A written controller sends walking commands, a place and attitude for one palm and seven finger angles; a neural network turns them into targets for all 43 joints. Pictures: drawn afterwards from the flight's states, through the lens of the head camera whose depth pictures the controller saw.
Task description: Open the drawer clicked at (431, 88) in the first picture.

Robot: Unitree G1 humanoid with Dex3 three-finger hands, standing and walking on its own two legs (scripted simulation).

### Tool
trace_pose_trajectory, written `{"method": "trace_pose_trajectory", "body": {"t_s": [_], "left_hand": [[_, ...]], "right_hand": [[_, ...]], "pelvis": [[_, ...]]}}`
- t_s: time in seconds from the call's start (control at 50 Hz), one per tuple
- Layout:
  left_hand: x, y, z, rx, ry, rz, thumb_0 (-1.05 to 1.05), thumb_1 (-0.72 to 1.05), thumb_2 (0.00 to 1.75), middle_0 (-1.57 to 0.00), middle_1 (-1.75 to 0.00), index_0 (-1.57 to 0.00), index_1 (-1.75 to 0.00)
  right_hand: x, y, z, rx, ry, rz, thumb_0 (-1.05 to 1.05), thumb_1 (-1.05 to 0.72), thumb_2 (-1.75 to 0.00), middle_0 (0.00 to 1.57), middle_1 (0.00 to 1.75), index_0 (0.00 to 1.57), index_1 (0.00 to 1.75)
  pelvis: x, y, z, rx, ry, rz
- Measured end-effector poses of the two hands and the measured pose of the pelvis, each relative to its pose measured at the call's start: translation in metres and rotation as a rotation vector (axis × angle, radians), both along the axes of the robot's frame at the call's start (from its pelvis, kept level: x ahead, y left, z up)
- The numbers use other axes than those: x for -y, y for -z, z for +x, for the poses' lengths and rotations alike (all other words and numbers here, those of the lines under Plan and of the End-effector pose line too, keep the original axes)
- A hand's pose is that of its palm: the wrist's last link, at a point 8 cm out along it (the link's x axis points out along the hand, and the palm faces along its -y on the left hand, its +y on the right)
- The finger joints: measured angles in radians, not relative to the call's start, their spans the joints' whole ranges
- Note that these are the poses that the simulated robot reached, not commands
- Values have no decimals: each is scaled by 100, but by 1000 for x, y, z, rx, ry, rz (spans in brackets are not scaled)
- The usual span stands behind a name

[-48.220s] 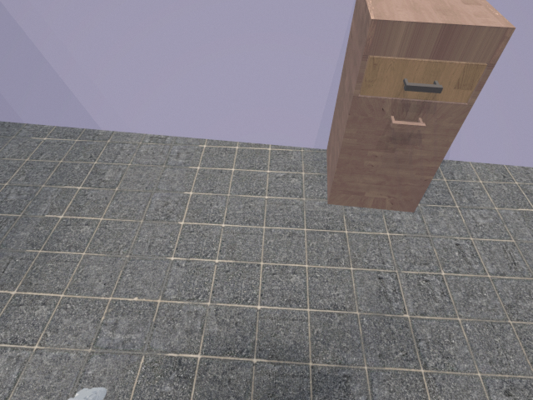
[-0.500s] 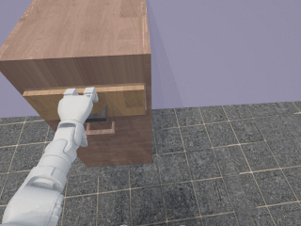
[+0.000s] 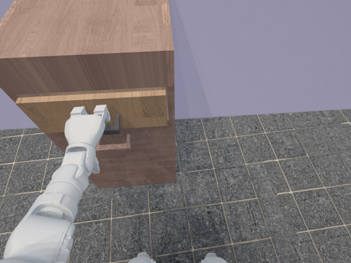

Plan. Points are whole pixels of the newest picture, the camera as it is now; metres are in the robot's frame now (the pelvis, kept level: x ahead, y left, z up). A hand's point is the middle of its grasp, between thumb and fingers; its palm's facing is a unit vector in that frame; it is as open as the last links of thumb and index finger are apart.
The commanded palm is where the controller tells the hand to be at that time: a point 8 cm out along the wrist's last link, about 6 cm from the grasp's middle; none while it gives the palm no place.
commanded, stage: lower the fingers behind the handle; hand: left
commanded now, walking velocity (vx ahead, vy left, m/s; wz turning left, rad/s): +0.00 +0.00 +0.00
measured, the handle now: (98, 124) +0.48 +0.22 -0.03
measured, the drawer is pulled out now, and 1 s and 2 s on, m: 0.03 0.03 0.03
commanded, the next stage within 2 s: close the thumb around the handle in 1.02 s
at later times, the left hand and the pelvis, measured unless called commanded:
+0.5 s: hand (96, 145) +0.42 +0.22 -0.05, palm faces -0.06 -0.02 -1.00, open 13.8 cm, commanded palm +0.40 +0.21 +0.01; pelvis -0.01 +0.00 -0.02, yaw +0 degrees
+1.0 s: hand (96, 145) +0.43 +0.22 -0.05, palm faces -0.06 -0.03 -1.00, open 13.8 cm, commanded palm +0.40 +0.21 +0.00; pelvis -0.01 +0.01 -0.02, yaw -1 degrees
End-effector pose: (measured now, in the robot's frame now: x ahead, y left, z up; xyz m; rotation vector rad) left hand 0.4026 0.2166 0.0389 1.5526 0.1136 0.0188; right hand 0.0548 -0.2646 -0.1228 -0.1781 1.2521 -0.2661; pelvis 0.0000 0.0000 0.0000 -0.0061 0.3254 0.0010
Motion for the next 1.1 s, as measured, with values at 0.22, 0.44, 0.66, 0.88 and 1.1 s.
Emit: {"method": "trace_pose_trajectory", "body": {"t_s": [0.22,0.44,0.66,0.88,1.1], "left_hand": [[4,12,3,20,23,-13,0,-48,31,-32,-120,-32,-120],[-2,27,-3,8,10,-2,0,-48,31,-31,-120,-32,-120],[-4,38,4,26,6,-3,0,-48,31,-30,-120,-32,-120],[-5,38,7,5,-8,-6,0,-48,31,-30,-120,-32,-120],[-5,37,2,23,12,-17,0,-48,31,-29,-120,-32,-120]], "right_hand": [[-1,8,-13,-27,9,-5,1,-91,-89,20,30,21,30],[-2,14,-21,-48,6,-14,1,-91,-89,20,30,21,30],[-1,22,-24,-56,-1,-26,1,-91,-89,20,30,21,30],[-5,23,-29,-61,7,-19,1,-91,-89,20,30,21,30],[-6,22,-29,-63,9,-18,1,-91,-89,20,30,21,30]], "pelvis": [[-1,8,-3,-29,6,-3],[-3,15,-7,-44,0,-7],[-4,25,-11,-76,1,-12],[-6,25,-12,-75,4,-14],[-7,25,-9,-72,7,-15]]}}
